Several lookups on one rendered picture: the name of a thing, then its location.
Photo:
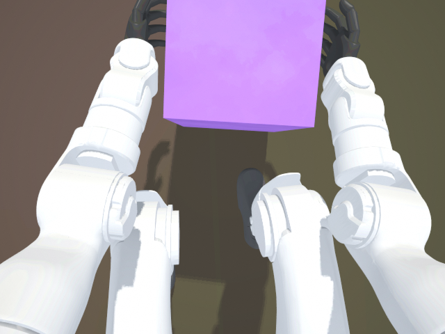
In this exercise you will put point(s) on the robot right foot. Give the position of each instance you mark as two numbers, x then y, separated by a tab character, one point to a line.
249	182

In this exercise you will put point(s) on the robot right thigh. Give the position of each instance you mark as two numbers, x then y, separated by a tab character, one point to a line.
307	280

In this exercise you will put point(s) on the right robot upper arm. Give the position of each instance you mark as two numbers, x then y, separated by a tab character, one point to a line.
385	229

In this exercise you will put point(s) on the robot left forearm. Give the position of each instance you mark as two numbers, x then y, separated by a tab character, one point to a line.
116	119

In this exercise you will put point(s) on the left robot hand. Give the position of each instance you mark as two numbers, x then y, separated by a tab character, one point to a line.
137	26

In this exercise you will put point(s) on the robot right forearm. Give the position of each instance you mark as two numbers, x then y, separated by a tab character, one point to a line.
359	131

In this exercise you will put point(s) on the left robot upper arm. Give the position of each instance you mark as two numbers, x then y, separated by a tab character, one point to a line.
44	289

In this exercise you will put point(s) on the carton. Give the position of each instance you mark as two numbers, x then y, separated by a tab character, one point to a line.
243	64

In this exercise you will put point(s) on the right robot hand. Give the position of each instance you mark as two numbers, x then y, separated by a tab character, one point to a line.
344	40

